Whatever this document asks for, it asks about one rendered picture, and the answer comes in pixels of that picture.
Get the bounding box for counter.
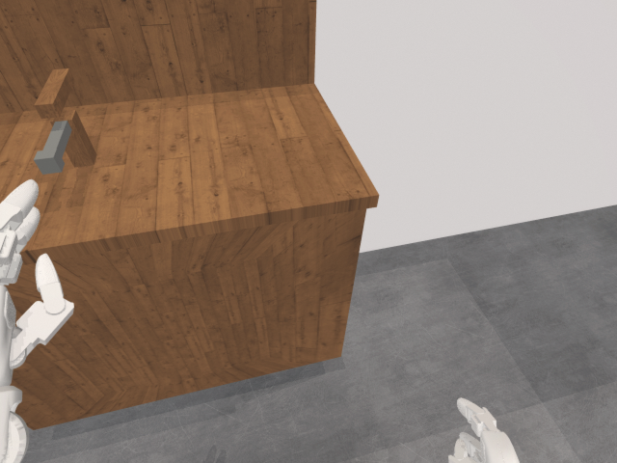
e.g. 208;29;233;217
0;0;379;430

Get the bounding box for left robot forearm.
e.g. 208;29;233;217
0;386;29;463

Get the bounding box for robot right hand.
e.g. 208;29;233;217
448;397;520;463

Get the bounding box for robot left hand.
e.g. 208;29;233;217
0;179;74;387

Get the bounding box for tap lever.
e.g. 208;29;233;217
34;121;72;175

